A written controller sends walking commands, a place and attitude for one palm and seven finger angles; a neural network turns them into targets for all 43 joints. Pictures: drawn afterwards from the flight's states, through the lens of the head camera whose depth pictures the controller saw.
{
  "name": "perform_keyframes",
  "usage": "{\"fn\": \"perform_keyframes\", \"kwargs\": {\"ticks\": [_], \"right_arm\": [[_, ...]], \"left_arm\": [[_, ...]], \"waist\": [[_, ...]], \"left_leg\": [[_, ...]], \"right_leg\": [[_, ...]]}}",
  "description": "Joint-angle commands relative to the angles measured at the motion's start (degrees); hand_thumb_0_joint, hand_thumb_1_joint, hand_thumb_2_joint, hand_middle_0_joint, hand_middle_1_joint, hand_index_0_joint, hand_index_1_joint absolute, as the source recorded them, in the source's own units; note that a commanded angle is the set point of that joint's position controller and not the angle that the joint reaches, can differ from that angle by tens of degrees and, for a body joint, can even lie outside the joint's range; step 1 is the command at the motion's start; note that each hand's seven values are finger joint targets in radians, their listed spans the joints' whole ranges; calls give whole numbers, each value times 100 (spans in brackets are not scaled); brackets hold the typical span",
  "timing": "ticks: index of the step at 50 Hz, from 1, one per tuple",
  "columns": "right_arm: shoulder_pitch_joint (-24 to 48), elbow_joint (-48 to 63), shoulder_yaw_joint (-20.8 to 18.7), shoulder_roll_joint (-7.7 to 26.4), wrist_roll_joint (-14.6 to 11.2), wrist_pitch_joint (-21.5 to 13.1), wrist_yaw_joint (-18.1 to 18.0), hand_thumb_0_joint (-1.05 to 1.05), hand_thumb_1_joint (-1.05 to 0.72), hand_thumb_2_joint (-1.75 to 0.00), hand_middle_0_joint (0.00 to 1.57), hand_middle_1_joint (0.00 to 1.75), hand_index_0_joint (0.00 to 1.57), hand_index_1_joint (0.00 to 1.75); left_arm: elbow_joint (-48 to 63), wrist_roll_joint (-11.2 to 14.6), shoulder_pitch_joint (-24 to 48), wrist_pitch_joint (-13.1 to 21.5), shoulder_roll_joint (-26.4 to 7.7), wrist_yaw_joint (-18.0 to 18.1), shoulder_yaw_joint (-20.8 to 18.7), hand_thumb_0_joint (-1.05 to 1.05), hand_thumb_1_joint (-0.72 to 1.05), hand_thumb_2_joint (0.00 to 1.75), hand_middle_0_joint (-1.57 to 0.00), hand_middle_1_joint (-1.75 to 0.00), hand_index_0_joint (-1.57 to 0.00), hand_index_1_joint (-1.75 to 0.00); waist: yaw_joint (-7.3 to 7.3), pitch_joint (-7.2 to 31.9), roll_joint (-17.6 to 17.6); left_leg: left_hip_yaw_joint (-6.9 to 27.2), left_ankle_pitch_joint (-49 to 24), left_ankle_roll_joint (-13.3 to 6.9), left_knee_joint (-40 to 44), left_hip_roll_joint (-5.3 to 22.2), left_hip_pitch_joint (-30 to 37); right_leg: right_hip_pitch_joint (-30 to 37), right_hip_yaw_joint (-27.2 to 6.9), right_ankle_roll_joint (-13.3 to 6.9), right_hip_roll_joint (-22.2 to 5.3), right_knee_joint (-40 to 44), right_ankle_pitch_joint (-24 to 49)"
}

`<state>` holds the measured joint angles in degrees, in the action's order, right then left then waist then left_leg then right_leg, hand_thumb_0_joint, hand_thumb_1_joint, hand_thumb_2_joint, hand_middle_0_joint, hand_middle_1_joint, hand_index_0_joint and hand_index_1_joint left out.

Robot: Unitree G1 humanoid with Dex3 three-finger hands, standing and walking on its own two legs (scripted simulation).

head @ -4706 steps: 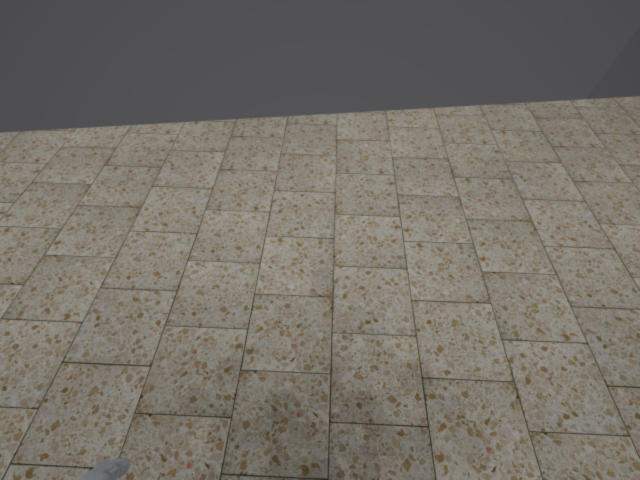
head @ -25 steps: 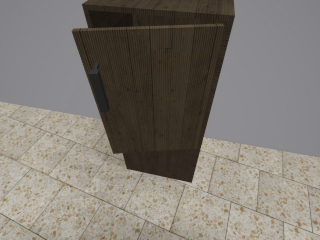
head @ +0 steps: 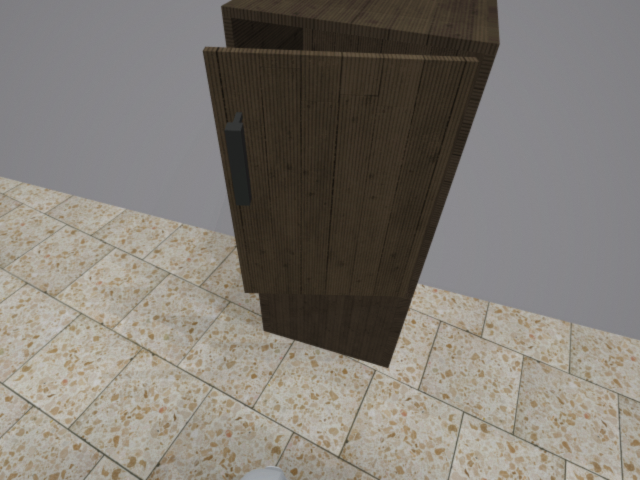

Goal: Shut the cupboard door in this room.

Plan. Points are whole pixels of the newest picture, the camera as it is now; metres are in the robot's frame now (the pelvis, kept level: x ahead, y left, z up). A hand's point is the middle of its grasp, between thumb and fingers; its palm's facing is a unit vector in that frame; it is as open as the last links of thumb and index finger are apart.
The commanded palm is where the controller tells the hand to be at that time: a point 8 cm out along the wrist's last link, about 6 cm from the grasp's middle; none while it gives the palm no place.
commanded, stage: come to a stop and stand still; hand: left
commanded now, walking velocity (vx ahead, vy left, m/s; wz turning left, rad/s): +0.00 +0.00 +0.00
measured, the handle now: (241, 159) +0.59 +0.18 +0.09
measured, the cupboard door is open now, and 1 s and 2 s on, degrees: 17 17 17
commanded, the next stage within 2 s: look again from close up in 0.52 s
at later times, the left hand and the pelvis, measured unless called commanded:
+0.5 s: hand out of the picture -0.08 +0.15 -0.15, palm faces -0.02 -0.99 -0.15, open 7.4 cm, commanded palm none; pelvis -0.04 +0.00 +0.02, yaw -4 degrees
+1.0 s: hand out of the picture +0.02 +0.20 -0.17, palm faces -0.02 -0.98 -0.21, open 7.3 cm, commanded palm none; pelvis +0.00 +0.02 +0.01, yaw -3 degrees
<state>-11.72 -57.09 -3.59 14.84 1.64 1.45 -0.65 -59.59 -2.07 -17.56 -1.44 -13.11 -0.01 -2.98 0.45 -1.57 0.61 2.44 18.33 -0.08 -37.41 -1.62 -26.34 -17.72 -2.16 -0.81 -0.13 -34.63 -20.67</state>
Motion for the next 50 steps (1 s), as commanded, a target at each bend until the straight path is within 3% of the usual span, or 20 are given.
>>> {"fn": "perform_keyframes", "kwargs": {"ticks": [1,2,3,4,6,7,9,12,14,15,16,17,20,27,30,33,34,36,40,50], "right_arm": [[-1733,-41,-262,648,-77,-74,-28,0,-90,-90,20,30,20,30],[-1648,3,-164,622,-64,-168,10,0,-90,-90,20,30,20,30],[-1325,134,-105,781,9,-266,-20,0,-90,-90,20,30,20,30],[-878,361,-81,956,29,-336,-93,0,-90,-90,20,30,20,30],[312,687,-85,1187,32,-290,-105,0,-90,-90,20,30,20,30],[453,733,-22,906,32,-277,-83,0,-90,-90,20,30,20,30],[311,648,56,574,46,-269,-71,0,-90,-90,20,30,20,30],[-308,366,27,512,88,-179,-84,0,-90,-90,20,30,20,30],[-553,174,19,449,49,-108,-73,0,-90,-90,20,30,20,30],[-591,133,38,208,-7,-82,-36,0,-90,-90,20,30,20,30],[-476,251,98,-156,-92,-100,-38,0,-90,-90,20,30,20,30],[-336,412,78,24,-29,-101,-12,0,-90,-90,20,30,20,30],[-677,51,84,-91,-66,-144,90,0,-90,-90,20,30,20,30],[-502,13,132,-326,-91,-200,42,0,-90,-90,20,30,20,30],[-731,-183,218,-502,-96,-296,-39,0,-90,-90,20,30,20,30],[-1106,-447,203,-108,-78,-439,-154,0,-90,-90,20,30,20,30],[-1102,-457,183,-29,-88,-408,-209,0,-90,-90,20,30,20,30],[-976,-559,245,-98,-101,-375,-235,0,-90,-90,20,30,20,30],[-739,-571,269,-245,-111,-351,-257,0,-90,-90,20,30,20,30],[-518,-674,312,-148,-85,-319,-214,0,-90,-90,20,30,20,30]], "left_arm": [[971,-81,2041,143,-1286,212,-287,0,90,90,-20,-30,-20,-30],[879,-34,1672,125,-1127,209,-219,0,90,90,-20,-30,-20,-30],[774,68,1014,87,-805,194,-117,0,90,90,-20,-30,-20,-30],[772,95,683,103,-687,153,-106,0,90,90,-20,-30,-20,-30],[504,45,87,-15,-910,131,-241,0,90,90,-20,-30,-20,-30],[340,36,-139,-55,-755,119,-201,0,90,90,-20,-30,-20,-30],[193,46,-470,-44,-282,56,-36,0,90,90,-20,-30,-20,-30],[211,71,-586,-16,-152,20,75,0,90,90,-20,-30,-20,-30],[89,114,-951,28,-101,38,105,0,90,90,-20,-30,-20,-30],[21,93,-1205,62,-229,77,73,0,90,90,-20,-30,-20,-30],[21,25,-1308,103,-643,135,4,0,90,90,-20,-30,-20,-30],[271,54,-689,117,-808,157,24,0,90,90,-20,-30,-20,-30],[346,115,-57,396,-283,150,128,0,90,90,-20,-30,-20,-30],[-34,55,-700,407,-207,108,72,0,90,90,-20,-30,-20,-30],[-198,69,-742,351,-113,128,87,0,90,90,-20,-30,-20,-30],[-302,86,-949,327,264,155,173,0,90,90,-20,-30,-20,-30],[-295,93,-954,325,361,175,189,0,90,90,-20,-30,-20,-30],[-399,130,-727,249,246,190,199,0,90,90,-20,-30,-20,-30],[-509,118,-613,264,172,188,211,0,90,90,-20,-30,-20,-30],[-390,133,-196,261,-88,226,213,0,90,90,-20,-30,-20,-30]], "waist": [[-1097,-508,-1208],[-847,-786,-302],[-483,-868,1338],[-161,-1091,1868],[402,-274,1603],[432,-226,1257],[439,-82,614],[136,139,702],[210,-74,608],[291,-290,36],[295,-446,-1345],[71,-784,-1243],[-227,-790,-929],[60,-527,-800],[12,-265,-748],[54,181,200],[48,152,160],[51,121,940],[63,-46,-90],[36,5,-121]], "left_leg": [[56,427,-103,-1303,332,2345],[204,739,-120,439,409,1801],[1114,1523,-195,2186,774,1031],[2422,1252,-403,2988,1378,153],[2829,2986,-886,3311,1670,-919],[2563,2808,-951,3221,1631,-1098],[1840,1991,-944,2983,1383,-779],[1522,1704,-746,3017,1209,410],[1152,1568,-490,2790,952,265],[622,1191,-231,2002,584,-271],[-263,701,60,390,-102,-843],[-278,456,77,-366,-23,-936],[-202,-244,22,-1035,232,-345],[-485,60,42,-275,309,185],[-594,-414,14,1189,172,1351],[84,-2550,-324,1357,1059,2443],[159,-3109,-449,1198,1278,2399],[310,-3480,-619,1490,1290,2146],[-24,-3080,-345,1261,851,1890],[-37,-2603,-212,1495,746,1885]], "right_leg": [[-2952,-908,-548,-1108,1507,-1607],[-2324,-590,-395,-789,346,-1536],[-1714,-133,-217,-88,-1149,-1258],[-1355,10,-37,282,-1950,-902],[-315,-257,-127,112,-3008,-394],[-170,-222,-100,28,-3195,-254],[37,108,-88,11,-2707,-320],[384,561,-183,167,-828,-1041],[1293,532,-273,239,1078,-664],[1794,-141,-417,-164,2050,-657],[1692,-1796,-699,-1370,2904,-1574],[940,-2039,-903,-1977,3104,-998],[432,-1147,-750,-1346,2763,-46],[688,-966,-958,-1368,2355,427],[470,-681,-729,-1047,1690,993],[120,-29,-282,-369,789,872],[48,90,-221,-295,775,645],[415,388,-73,-293,667,406],[826,112,-128,-553,1009,1966],[1090,110,-115,-690,1134,2437]]}}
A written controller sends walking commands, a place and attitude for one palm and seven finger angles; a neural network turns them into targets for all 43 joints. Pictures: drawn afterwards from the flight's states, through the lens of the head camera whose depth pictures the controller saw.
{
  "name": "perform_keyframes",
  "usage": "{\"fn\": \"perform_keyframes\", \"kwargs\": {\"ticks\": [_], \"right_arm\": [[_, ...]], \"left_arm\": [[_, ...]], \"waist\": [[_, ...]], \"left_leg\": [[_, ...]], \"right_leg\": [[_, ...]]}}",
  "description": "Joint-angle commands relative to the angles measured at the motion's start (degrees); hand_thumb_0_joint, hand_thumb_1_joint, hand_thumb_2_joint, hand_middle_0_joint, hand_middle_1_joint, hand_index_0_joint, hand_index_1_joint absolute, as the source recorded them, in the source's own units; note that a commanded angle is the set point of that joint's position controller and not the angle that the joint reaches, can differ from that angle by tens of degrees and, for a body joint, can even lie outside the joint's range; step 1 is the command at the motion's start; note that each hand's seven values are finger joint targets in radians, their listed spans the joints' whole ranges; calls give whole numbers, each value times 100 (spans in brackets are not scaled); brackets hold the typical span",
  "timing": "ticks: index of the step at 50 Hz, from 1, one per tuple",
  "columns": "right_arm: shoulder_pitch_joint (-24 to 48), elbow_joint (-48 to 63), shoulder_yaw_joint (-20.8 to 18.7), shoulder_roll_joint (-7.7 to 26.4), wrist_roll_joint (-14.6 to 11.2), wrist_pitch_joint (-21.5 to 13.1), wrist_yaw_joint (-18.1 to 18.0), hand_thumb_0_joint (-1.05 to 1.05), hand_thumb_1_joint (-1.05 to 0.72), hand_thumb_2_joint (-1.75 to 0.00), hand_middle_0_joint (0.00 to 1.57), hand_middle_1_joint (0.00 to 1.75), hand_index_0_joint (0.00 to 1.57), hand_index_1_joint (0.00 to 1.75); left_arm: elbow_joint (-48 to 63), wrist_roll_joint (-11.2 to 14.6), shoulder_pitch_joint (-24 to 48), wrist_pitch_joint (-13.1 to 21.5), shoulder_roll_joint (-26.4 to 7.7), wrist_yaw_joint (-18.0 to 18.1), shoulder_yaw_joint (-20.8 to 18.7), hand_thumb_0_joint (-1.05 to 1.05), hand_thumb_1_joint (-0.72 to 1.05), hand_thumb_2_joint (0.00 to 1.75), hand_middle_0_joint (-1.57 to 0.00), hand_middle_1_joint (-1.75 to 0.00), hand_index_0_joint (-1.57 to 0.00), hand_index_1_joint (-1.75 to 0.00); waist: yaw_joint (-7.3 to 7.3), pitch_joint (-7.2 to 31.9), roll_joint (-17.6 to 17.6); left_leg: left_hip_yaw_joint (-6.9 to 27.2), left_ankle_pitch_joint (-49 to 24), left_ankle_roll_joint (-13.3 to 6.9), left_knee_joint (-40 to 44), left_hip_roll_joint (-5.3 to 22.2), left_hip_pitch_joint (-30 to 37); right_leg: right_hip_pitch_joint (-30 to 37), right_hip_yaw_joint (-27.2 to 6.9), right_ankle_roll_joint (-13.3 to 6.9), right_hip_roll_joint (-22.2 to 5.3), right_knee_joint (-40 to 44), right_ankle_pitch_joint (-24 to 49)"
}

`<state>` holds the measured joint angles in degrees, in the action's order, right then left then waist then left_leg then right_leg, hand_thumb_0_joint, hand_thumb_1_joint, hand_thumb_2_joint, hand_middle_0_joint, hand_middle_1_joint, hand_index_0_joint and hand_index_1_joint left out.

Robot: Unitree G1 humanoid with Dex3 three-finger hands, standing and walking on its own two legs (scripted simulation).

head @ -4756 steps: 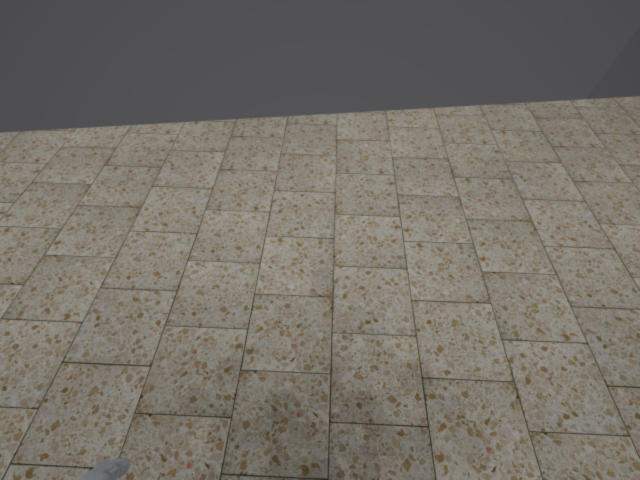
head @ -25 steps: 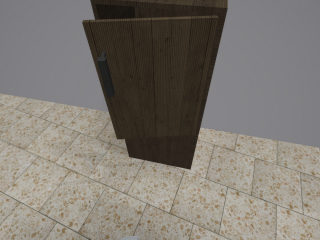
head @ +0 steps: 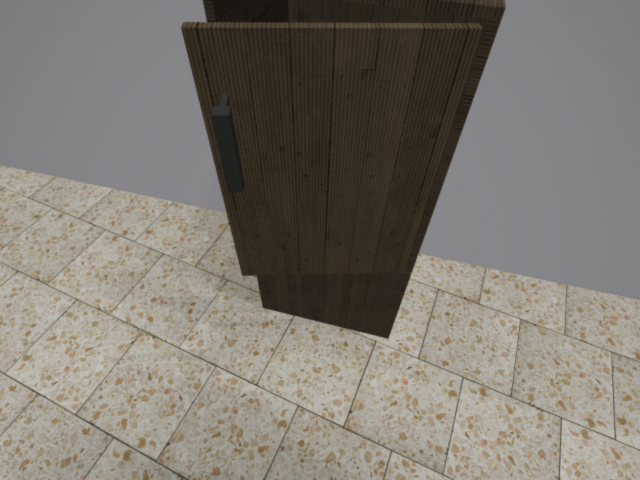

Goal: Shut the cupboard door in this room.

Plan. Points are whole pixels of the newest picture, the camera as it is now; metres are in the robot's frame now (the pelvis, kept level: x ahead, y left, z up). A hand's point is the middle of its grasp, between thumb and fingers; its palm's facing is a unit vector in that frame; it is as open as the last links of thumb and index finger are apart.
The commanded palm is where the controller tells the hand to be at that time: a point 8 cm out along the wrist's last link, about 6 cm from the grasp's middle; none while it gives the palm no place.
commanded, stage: look again from close up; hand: left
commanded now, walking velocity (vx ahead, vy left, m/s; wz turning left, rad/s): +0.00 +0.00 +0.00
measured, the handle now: (230, 144) +0.58 +0.19 +0.08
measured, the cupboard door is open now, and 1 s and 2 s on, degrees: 17 17 17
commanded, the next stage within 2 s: shuffle to correct the standing spot in 0.12 s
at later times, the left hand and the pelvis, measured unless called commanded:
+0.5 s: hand out of the picture -0.01 +0.16 -0.19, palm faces +0.11 -0.98 -0.17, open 7.4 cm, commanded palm none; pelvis +0.03 -0.01 -0.01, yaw +4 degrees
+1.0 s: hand (244, 453) +0.19 +0.13 -0.18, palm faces +0.11 -0.96 -0.25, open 7.3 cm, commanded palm none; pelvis +0.14 -0.07 -0.02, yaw +5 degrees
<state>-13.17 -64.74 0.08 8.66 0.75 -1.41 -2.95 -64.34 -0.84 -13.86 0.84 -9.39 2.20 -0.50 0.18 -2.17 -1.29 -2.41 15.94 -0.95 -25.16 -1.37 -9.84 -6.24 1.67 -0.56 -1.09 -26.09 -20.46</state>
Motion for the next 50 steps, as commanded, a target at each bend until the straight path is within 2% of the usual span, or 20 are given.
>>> {"fn": "perform_keyframes", "kwargs": {"ticks": [1,11,18,21,23,25,26,27,28,29,30,32,37,41,43,44,45,46,48,50], "right_arm": [[-375,90,-52,492,7,-34,16,0,-90,-90,20,30,20,30],[-363,24,-35,575,5,-23,25,0,-90,-90,20,30,20,30],[-330,88,-27,463,53,33,115,0,-90,-90,20,30,20,30],[-206,264,-52,339,63,20,129,0,-90,-90,20,30,20,30],[-86,362,-77,265,63,-9,148,0,-90,-90,20,30,20,30],[-710,193,-90,200,59,-61,154,0,-90,-90,20,30,20,30],[-1414,-67,-137,401,97,-116,127,0,-90,-90,20,30,20,30],[-2303,-360,-246,879,145,-156,63,0,-90,-90,20,30,20,30],[-2679,-501,-177,888,128,-108,-35,0,-90,-90,20,30,20,30],[-2503,-393,-167,780,99,-119,-68,0,-90,-90,20,30,20,30],[-2111,-242,-162,715,121,-163,-62,0,-90,-90,20,30,20,30],[-1510,-34,-165,619,80,-238,-48,0,-90,-90,20,30,20,30],[-1208,102,-239,649,83,-246,18,0,-90,-90,20,30,20,30],[-963,157,-377,889,112,-142,55,0,-90,-90,20,30,20,30],[-971,160,-398,907,86,-90,95,0,-90,-90,20,30,20,30],[-1063,155,-364,761,59,-74,155,0,-90,-90,20,30,20,30],[-1383,247,-265,229,-3,-76,207,0,-90,-90,20,30,20,30],[-1028,463,-254,285,-35,-5,174,0,-90,-90,20,30,20,30],[-826,412,-296,284,6,58,188,0,-90,-90,20,30,20,30],[-941,274,-232,228,27,156,190,0,-90,-90,20,30,20,30]], "left_arm": [[101,18,-529,33,-487,6,-32,0,90,90,-20,-30,-20,-30],[190,25,-379,39,-587,22,-52,0,90,90,-20,-30,-20,-30],[104,-24,-683,-24,-639,-83,-137,0,90,90,-20,-30,-20,-30],[82,-27,-1053,13,-793,-70,-236,0,90,90,-20,-30,-20,-30],[64,-63,-1208,65,-746,-57,-256,0,90,90,-20,-30,-20,-30],[110,-51,-997,68,-699,-63,-234,0,90,90,-20,-30,-20,-30],[179,-24,-818,74,-513,-87,-197,0,90,90,-20,-30,-20,-30],[369,8,-484,110,-317,-102,-153,0,90,90,-20,-30,-20,-30],[569,3,-10,130,-559,-83,-199,0,90,90,-20,-30,-20,-30],[641,8,166,116,-576,-95,-239,0,90,90,-20,-30,-20,-30],[599,-22,102,102,-427,-126,-238,0,90,90,-20,-30,-20,-30],[539,-36,-156,25,-171,-202,-232,0,90,90,-20,-30,-20,-30],[704,-9,82,-46,-61,-322,-251,0,90,90,-20,-30,-20,-30],[690,-10,60,13,-160,-348,-316,0,90,90,-20,-30,-20,-30],[417,-36,-772,93,-440,-320,-394,0,90,90,-20,-30,-20,-30],[234,-59,-1378,155,-774,-274,-456,0,90,90,-20,-30,-20,-30],[137,-92,-1862,197,-1386,-187,-594,0,90,90,-20,-30,-20,-30],[172,9,-1944,155,-1449,-158,-532,0,90,90,-20,-30,-20,-30],[571,-26,-530,127,-1037,-106,-415,0,90,90,-20,-30,-20,-30],[868,-64,230,97,-769,-22,-325,0,90,90,-20,-30,-20,-30]], "waist": [[55,114,90],[39,117,-8],[107,-592,-258],[184,-663,-807],[176,-746,-626],[-189,-486,-294],[-456,-226,482],[-748,-24,2146],[-809,-218,1863],[-655,-526,769],[-476,-630,391],[-158,-598,643],[-66,-649,907],[7,-432,970],[353,3,454],[601,304,-189],[711,898,-2080],[692,947,-1741],[208,181,-1067],[-108,22,-490]], "left_leg": [[463,-2474,-121,273,720,295],[473,-2451,-86,373,727,418],[297,-180,-162,-205,418,-640],[-137,393,-61,-1276,220,-1422],[-222,1030,-54,-1370,306,-1557],[-340,438,-134,-435,300,-430],[253,-954,-362,14,635,652],[2032,-3284,-948,378,1762,1696],[2693,-4950,-1325,554,2332,1869],[2515,-4870,-1553,492,2627,1479],[2220,-4258,-1486,564,2516,1200],[1475,-3317,-1168,858,2068,825],[480,-2379,-846,1169,1601,286],[403,-1870,-655,865,1670,-72],[149,-1868,-411,-216,1381,-278],[-121,-1309,-231,-1319,972,-747],[-514,1112,6,-3283,212,-1843],[82,2194,-58,-4556,204,-2074],[344,1279,-31,-4958,597,-1876],[335,825,106,-4145,717,-1233]], "right_leg": [[-31,-273,-139,-601,272,2506],[33,-285,-125,-613,399,2565],[-129,-405,-357,-658,595,-133],[315,-966,-755,-1226,808,514],[352,-995,-996,-1458,621,1494],[-125,-379,-802,-1158,-239,2201],[-796,210,-482,-575,-1423,2183],[-2162,757,-124,69,-3081,221],[-3009,185,-194,146,-4193,-1308],[-3248,-174,-236,-149,-4632,-1114],[-3286,-322,-188,-345,-4666,-846],[-3119,-244,-80,-431,-4421,-325],[-2677,177,-7,-520,-2819,314],[-1469,482,-81,-295,-1409,707],[-177,648,-94,-82,-689,1007],[712,344,-178,-276,-338,952],[1592,-1812,-702,-1850,456,939],[1097,-2732,-1102,-2368,1051,981],[-669,-2225,-1013,-2131,1310,82],[-1508,-1074,-850,-1809,1227,1313]]}}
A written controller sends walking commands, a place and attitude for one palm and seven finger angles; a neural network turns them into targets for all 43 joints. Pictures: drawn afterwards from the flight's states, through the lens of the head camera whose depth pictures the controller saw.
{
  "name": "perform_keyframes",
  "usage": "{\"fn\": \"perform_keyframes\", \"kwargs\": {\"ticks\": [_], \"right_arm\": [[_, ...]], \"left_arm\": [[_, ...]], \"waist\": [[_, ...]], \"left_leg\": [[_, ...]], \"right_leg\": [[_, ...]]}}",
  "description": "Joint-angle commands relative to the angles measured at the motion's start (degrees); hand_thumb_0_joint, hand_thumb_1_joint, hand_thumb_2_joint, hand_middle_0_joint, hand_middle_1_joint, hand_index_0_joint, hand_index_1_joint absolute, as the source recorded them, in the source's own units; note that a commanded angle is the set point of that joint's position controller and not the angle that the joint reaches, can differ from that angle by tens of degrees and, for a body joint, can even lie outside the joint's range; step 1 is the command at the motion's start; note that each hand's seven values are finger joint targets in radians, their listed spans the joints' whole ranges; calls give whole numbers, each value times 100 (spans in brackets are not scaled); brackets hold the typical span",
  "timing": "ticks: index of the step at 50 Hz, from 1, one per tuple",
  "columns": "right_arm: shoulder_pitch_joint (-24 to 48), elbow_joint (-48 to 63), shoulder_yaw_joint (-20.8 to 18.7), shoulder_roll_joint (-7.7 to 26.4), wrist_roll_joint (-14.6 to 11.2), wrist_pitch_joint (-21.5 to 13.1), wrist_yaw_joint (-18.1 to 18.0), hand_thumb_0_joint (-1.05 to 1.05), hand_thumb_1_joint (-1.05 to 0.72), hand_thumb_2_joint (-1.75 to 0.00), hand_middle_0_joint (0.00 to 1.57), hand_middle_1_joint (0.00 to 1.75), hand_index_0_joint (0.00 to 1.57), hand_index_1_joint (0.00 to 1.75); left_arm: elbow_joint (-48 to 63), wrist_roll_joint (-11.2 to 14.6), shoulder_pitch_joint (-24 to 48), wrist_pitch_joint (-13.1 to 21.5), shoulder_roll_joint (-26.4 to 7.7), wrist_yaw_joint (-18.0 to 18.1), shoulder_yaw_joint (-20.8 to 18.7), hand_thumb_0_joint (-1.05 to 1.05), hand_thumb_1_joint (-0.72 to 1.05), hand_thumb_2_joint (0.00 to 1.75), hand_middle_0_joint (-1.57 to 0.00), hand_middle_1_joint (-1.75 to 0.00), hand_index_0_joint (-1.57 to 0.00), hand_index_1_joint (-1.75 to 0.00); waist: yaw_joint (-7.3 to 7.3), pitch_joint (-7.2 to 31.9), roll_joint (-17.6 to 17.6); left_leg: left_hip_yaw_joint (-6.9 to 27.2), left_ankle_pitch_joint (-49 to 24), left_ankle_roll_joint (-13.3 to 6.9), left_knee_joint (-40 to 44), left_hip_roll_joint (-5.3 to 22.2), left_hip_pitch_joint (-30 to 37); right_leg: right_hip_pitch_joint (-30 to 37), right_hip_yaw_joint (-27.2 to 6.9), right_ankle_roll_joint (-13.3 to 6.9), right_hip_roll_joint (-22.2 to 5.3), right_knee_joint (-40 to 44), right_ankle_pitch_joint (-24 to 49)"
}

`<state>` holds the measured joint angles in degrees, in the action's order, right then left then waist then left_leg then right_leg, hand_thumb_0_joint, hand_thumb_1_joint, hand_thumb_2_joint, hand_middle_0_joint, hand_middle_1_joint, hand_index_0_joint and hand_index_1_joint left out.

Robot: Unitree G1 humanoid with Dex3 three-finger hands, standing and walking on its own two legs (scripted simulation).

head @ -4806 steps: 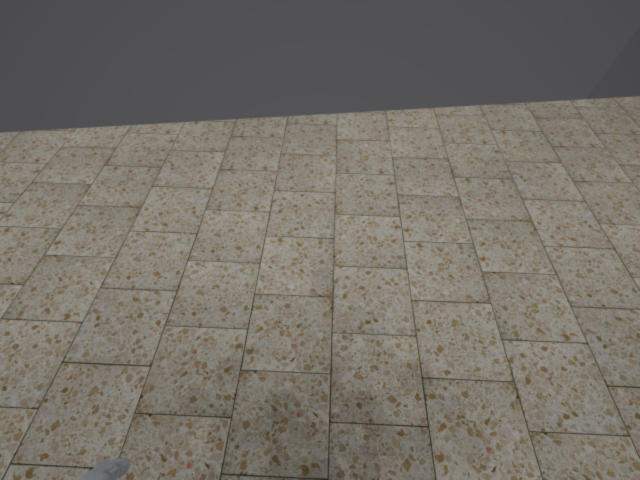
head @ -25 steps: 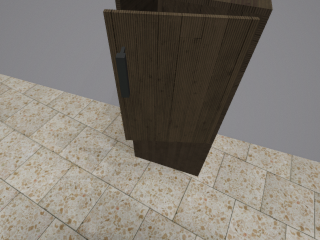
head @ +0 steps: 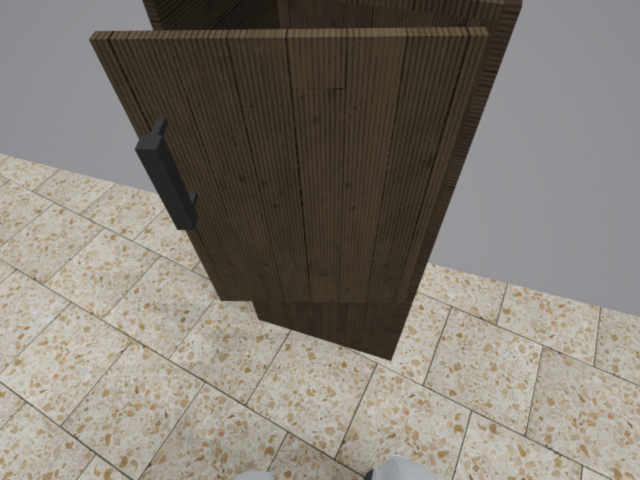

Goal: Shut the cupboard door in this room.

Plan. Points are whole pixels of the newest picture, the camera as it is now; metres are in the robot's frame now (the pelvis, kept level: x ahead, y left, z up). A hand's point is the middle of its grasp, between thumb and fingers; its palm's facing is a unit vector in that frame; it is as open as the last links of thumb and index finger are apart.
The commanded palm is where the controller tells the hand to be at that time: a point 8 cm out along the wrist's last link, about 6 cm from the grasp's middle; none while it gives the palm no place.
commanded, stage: come to a stop and stand still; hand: left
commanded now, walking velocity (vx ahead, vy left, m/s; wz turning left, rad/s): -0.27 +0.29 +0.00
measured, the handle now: (174, 175) +0.46 +0.22 +0.10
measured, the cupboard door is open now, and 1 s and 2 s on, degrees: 17 17 17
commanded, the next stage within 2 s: look again from close up in 1.26 s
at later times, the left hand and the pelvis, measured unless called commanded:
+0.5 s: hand out of the picture +0.03 +0.24 -0.16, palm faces +0.11 -0.97 -0.21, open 7.4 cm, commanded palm none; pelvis +0.00 +0.04 +0.02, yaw +2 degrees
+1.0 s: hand out of the picture -0.04 +0.19 -0.15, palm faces +0.03 -0.98 -0.18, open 7.4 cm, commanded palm none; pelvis -0.04 +0.02 +0.02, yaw +1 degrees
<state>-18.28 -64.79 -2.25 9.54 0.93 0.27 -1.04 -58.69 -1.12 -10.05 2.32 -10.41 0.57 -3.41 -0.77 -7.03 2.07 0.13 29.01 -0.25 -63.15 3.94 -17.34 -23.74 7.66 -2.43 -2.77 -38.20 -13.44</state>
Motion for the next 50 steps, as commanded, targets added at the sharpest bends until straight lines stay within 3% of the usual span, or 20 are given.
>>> {"fn": "perform_keyframes", "kwargs": {"ticks": [1,3,5,9,13,15,16,17,18,19,21,23,25,29,34,37,39,40,42,50], "right_arm": [[-436,246,16,68,-18,44,-11,0,-90,-90,20,30,20,30],[-275,319,6,97,-53,144,-26,0,-90,-90,20,30,20,30],[5,502,-39,176,-8,182,-13,0,-90,-90,20,30,20,30],[475,878,-108,315,-1,217,13,0,-90,-90,20,30,20,30],[544,1059,-132,340,-22,174,32,0,-90,-90,20,30,20,30],[231,984,-128,296,-27,111,22,0,-90,-90,20,30,20,30],[49,919,-145,367,-20,78,19,0,-90,-90,20,30,20,30],[74,964,-190,687,16,42,5,0,-90,-90,20,30,20,30],[356,1165,-230,1040,83,46,8,0,-90,-90,20,30,20,30],[585,1249,-206,1038,81,58,-24,0,-90,-90,20,30,20,30],[986,1351,-135,856,86,37,-102,0,-90,-90,20,30,20,30],[1000,1338,-78,715,45,-27,-102,0,-90,-90,20,30,20,30],[814,1222,-67,598,14,-80,-117,0,-90,-90,20,30,20,30],[337,953,-84,574,3,-77,-153,0,-90,-90,20,30,20,30],[202,705,-132,721,28,-48,-127,0,-90,-90,20,30,20,30],[220,563,-100,674,-14,-69,-99,0,-90,-90,20,30,20,30],[177,466,-45,416,-51,-80,-58,0,-90,-90,20,30,20,30],[155,436,3,335,-48,-83,-39,0,-90,-90,20,30,20,30],[36,274,29,335,-8,-38,-29,0,-90,-90,20,30,20,30],[-366,-111,133,156,2,13,-57,0,-90,-90,20,30,20,30]], "left_arm": [[339,-49,-121,-55,-656,164,-21,0,90,90,-20,-30,-20,-30],[300,-55,-370,-109,-833,179,-59,0,90,90,-20,-30,-20,-30],[276,-59,-594,-158,-972,196,-148,0,90,90,-20,-30,-20,-30],[359,-75,-579,-217,-1077,219,-201,0,90,90,-20,-30,-20,-30],[521,-106,-394,-259,-1138,200,-243,0,90,90,-20,-30,-20,-30],[547,-82,-258,-301,-1129,183,-234,0,90,90,-20,-30,-20,-30],[539,-47,-223,-329,-1053,168,-212,0,90,90,-20,-30,-20,-30],[587,-17,-338,-372,-793,143,-147,0,90,90,-20,-30,-20,-30],[668,5,-348,-413,-474,118,-92,0,90,90,-20,-30,-20,-30],[634,-57,-279,-503,-529,190,-58,0,90,90,-20,-30,-20,-30],[438,-56,-407,-505,-583,146,-140,0,90,90,-20,-30,-20,-30],[251,-53,-678,-468,-514,137,-123,0,90,90,-20,-30,-20,-30],[179,-41,-747,-446,-477,140,-92,0,90,90,-20,-30,-20,-30],[166,-38,-514,-444,-409,146,-12,0,90,90,-20,-30,-20,-30],[-21,-25,-676,-422,-277,149,87,0,90,90,-20,-30,-20,-30],[-268,0,-1120,-360,-277,186,111,0,90,90,-20,-30,-20,-30],[-364,-18,-1183,-272,-457,218,118,0,90,90,-20,-30,-20,-30],[-365,-2,-1122,-247,-511,210,141,0,90,90,-20,-30,-20,-30],[-345,34,-793,-178,-446,191,172,0,90,90,-20,-30,-20,-30],[-436,65,-1090,-235,-222,202,215,0,90,90,-20,-30,-20,-30]], "waist": [[-42,574,-804],[111,781,-825],[278,828,-687],[352,941,-742],[272,1090,-1023],[75,1194,-948],[-16,1210,-817],[7,1158,66],[74,782,1348],[11,721,1602],[261,596,524],[308,766,178],[273,920,224],[39,854,297],[-5,935,366],[173,991,178],[141,681,-220],[77,582,-333],[-53,313,-1253],[8,-237,-302]], "left_leg": [[9,-500,110,137,134,-270],[-142,-390,200,763,-67,-251],[-196,-366,267,863,-210,-529],[-39,-295,298,962,-244,-720],[-82,-400,252,1858,-287,-284],[-342,-1163,233,3096,-392,509],[-394,-1707,190,3839,-281,1089],[291,-2184,-47,4298,377,1406],[1464,-3121,-630,4754,1490,756],[1645,-3484,-954,4935,1673,140],[1134,-3482,-1061,4741,1248,120],[684,-3496,-934,4711,931,510],[532,-3854,-901,4728,853,953],[837,-3911,-1023,4808,1006,1512],[1068,-2973,-936,4956,964,1533],[886,-2140,-602,4964,727,1063],[514,-1796,-191,4685,310,412],[292,-1781,-57,4568,107,575],[96,-1971,-39,4312,49,920],[229,-1491,-59,4530,90,566]], "right_leg": [[195,-1325,-664,-1560,2234,1515],[549,-1196,-784,-1580,1938,2397],[915,-1410,-952,-1757,1797,2991],[1196,-1509,-1105,-1939,1676,3339],[1191,-1462,-988,-1803,1598,2748],[936,-1209,-657,-1506,1299,2115],[668,-1037,-408,-1291,1040,1544],[186,-659,-77,-784,525,333],[-215,-121,301,-125,-339,-1468],[18,-597,311,23,-1376,-2148],[-193,-1007,269,103,-2471,-1458],[-263,-1006,357,87,-2720,-1047],[-254,-979,437,36,-2429,-966],[-10,-833,467,-63,-1172,-1330],[657,-686,345,-43,288,-1378],[1486,-567,248,-82,1608,-451],[1886,-1028,39,-538,2171,112],[1551,-1217,-99,-805,2202,0],[875,-1316,-137,-821,2423,-414],[623,-1091,-34,-457,2294,-1122]]}}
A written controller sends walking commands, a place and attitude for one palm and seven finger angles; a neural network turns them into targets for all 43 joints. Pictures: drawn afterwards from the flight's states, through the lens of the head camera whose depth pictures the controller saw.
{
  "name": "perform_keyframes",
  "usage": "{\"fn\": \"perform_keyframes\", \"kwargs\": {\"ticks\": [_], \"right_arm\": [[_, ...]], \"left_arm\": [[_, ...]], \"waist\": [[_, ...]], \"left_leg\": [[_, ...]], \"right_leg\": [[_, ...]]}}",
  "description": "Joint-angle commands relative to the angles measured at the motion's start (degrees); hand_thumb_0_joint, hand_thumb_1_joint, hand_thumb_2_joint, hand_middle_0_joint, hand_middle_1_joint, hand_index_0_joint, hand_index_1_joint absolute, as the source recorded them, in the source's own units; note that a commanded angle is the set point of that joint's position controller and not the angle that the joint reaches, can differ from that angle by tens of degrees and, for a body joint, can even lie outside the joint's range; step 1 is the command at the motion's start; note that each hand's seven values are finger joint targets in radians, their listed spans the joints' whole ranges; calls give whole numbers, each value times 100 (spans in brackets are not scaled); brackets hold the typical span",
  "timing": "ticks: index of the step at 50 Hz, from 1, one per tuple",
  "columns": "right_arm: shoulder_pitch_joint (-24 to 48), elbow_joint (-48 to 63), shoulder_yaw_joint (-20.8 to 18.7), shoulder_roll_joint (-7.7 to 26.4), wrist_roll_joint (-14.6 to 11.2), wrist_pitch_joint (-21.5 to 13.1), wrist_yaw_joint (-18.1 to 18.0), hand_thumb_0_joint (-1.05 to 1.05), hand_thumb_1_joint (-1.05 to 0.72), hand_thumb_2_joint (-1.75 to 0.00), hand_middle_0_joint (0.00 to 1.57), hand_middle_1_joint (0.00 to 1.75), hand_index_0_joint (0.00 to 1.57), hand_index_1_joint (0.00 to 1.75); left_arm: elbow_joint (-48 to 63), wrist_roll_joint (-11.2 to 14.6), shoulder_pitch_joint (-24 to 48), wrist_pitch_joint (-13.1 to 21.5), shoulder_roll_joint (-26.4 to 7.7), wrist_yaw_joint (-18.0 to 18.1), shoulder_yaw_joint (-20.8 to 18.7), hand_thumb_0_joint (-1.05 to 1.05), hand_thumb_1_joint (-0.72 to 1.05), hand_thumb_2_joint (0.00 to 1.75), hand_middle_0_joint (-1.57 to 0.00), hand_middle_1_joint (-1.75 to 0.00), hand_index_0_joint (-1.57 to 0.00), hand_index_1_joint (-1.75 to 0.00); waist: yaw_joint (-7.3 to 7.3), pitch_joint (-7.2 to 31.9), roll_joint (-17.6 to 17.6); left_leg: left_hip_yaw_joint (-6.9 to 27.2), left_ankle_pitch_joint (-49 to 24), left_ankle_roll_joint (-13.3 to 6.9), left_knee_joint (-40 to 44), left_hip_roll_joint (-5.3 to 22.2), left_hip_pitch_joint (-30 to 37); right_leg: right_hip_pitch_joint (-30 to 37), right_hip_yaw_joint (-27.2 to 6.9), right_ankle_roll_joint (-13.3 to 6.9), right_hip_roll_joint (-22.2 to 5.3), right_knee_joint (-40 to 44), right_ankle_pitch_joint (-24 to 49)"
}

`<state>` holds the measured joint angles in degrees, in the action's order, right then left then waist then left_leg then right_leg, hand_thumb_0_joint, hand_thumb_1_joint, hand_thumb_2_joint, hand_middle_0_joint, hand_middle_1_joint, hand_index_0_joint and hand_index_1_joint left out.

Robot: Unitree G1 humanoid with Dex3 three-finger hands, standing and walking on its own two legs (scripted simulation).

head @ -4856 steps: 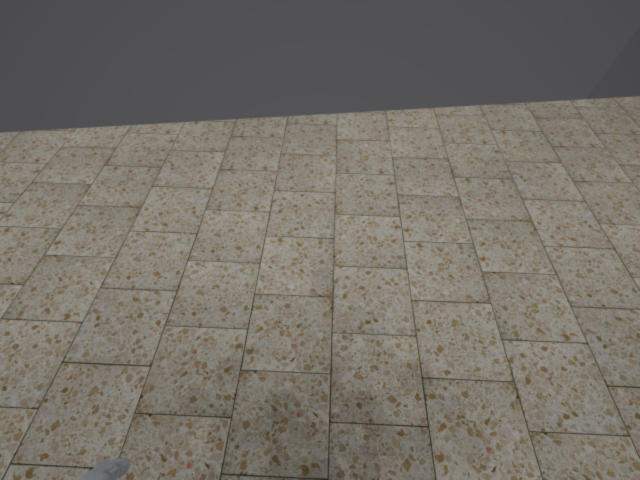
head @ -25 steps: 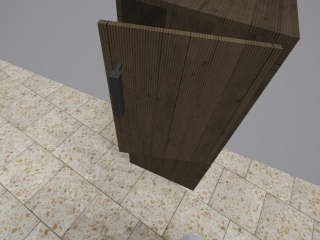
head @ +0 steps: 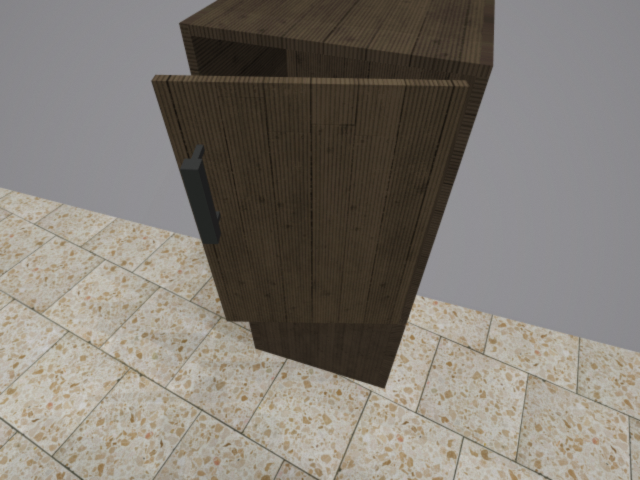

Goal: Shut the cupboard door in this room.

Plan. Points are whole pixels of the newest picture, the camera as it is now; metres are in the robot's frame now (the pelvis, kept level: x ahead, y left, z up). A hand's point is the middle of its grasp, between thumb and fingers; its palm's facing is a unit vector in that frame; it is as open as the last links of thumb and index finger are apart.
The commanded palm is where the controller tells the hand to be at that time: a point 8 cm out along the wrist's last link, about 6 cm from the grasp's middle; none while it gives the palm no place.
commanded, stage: come to a stop and stand still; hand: left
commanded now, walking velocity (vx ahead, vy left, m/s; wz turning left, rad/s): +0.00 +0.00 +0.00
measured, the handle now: (205, 195) +0.50 +0.19 +0.08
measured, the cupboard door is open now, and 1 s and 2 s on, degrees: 17 17 17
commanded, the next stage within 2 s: look again from close up in 0.26 s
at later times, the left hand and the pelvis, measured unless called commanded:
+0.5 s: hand out of the picture -0.04 +0.13 -0.18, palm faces +0.04 -0.99 -0.14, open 7.4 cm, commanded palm none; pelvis +0.01 -0.01 -0.01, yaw +0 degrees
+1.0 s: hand out of the picture -0.01 +0.20 -0.19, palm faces +0.02 -0.98 -0.19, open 7.4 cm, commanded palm none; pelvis -0.01 +0.02 -0.01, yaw +0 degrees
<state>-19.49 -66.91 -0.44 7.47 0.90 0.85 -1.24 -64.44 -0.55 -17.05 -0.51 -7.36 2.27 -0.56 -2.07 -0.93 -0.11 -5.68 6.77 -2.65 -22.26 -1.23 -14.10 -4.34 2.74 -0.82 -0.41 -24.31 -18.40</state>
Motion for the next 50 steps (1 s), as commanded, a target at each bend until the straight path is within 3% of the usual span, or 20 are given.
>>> {"fn": "perform_keyframes", "kwargs": {"ticks": [1,8,17,18,19,20,21,23,24,25,28,31,36,46,47,50], "right_arm": [[-280,91,-52,343,11,-42,-47,0,-90,-90,20,30,20,30],[-432,30,-58,199,3,-88,-93,0,-90,-90,20,30,20,30],[-343,34,-50,160,-23,-152,-126,0,-90,-90,20,30,20,30],[416,530,-2,467,-44,-281,-13,0,-90,-90,20,30,20,30],[337,794,10,301,-31,-295,-13,0,-90,-90,20,30,20,30],[-174,738,22,162,-4,-318,-40,0,-90,-90,20,30,20,30],[-266,754,-9,238,-6,-336,-57,0,-90,-90,20,30,20,30],[-127,763,-18,349,-47,-316,-80,0,-90,-90,20,30,20,30],[-39,777,-11,326,-34,-301,-78,0,-90,-90,20,30,20,30],[16,807,-15,360,-32,-263,-73,0,-90,-90,20,30,20,30],[133,945,-52,535,-18,-194,-34,0,-90,-90,20,30,20,30],[204,1055,-69,633,8,-169,-2,0,-90,-90,20,30,20,30],[295,1187,-85,816,7,-210,5,0,-90,-90,20,30,20,30],[449,1137,-114,1058,-17,-242,29,0,-90,-90,20,30,20,30],[398,1060,-68,903,-9,-218,40,0,-90,-90,20,30,20,30],[305,966,-114,985,9,-154,40,0,-90,-90,20,30,20,30]], "left_arm": [[122,9,-444,48,-492,31,-75,0,90,90,-20,-30,-20,-30],[12,18,-718,90,-295,37,-49,0,90,90,-20,-30,-20,-30],[-102,8,-915,149,-140,54,-17,0,90,90,-20,-30,-20,-30],[-91,-145,-1133,358,-337,206,87,0,90,90,-20,-30,-20,-30],[90,-131,-1087,448,-557,221,1,0,90,90,-20,-30,-20,-30],[173,-92,-988,473,-473,218,21,0,90,90,-20,-30,-20,-30],[244,-42,-999,491,-430,201,22,0,90,90,-20,-30,-20,-30],[337,-12,-996,427,-407,175,29,0,90,90,-20,-30,-20,-30],[377,-35,-1001,374,-374,168,38,0,90,90,-20,-30,-20,-30],[420,-41,-1006,324,-400,156,34,0,90,90,-20,-30,-20,-30],[557,-53,-911,219,-430,121,50,0,90,90,-20,-30,-20,-30],[667,-63,-839,188,-548,98,48,0,90,90,-20,-30,-20,-30],[833,-63,-795,166,-693,75,29,0,90,90,-20,-30,-20,-30],[874,-68,-712,153,-898,29,14,0,90,90,-20,-30,-20,-30],[791,-61,-821,132,-728,26,53,0,90,90,-20,-30,-20,-30],[699,-106,-990,77,-685,-11,51,0,90,90,-20,-30,-20,-30]], "waist": [[144,-846,-64],[170,-598,66],[177,-496,-31],[405,-648,174],[129,-406,67],[-37,216,-345],[12,753,-690],[87,574,-560],[131,141,-217],[147,-114,-96],[168,-616,-133],[159,-669,-11],[219,-268,57],[260,-139,76],[255,-112,73],[260,-168,230]], "left_leg": [[826,792,184,448,612,230],[832,601,161,393,657,345],[779,21,121,253,752,494],[707,-500,190,-1102,668,10],[601,-244,206,-1145,582,-79],[551,118,124,-976,536,-28],[553,-216,58,-907,509,114],[569,-536,-3,-862,580,196],[571,-665,-15,-819,595,150],[622,-605,-23,-776,624,83],[816,274,-31,-425,668,-222],[872,757,-14,-275,632,-253],[1074,619,-86,-91,734,-168],[1210,821,-104,301,819,-87],[1217,1213,-74,413,841,-77],[1444,2398,-144,768,986,-233]], "right_leg": [[-1326,-582,-193,-675,887,-666],[-1216,-582,-204,-631,802,-323],[-1037,-564,-169,-601,768,325],[-1175,-1011,-86,-742,857,2268],[-767,-1027,-29,-1089,588,4600],[-190,-783,-138,-1058,47,4931],[181,-645,-196,-916,-253,5242],[-87,-615,-232,-802,-266,4310],[-424,-606,-236,-745,-193,3753],[-659,-616,-238,-662,-106,2973],[-1165,-647,-279,-461,203,597],[-1346,-682,-318,-449,320,-154],[-1062,-574,-262,-392,174,148],[-897,-483,-188,-429,248,262],[-901,-406,-149,-408,252,63],[-933,-156,-165,-213,-51,-534]]}}
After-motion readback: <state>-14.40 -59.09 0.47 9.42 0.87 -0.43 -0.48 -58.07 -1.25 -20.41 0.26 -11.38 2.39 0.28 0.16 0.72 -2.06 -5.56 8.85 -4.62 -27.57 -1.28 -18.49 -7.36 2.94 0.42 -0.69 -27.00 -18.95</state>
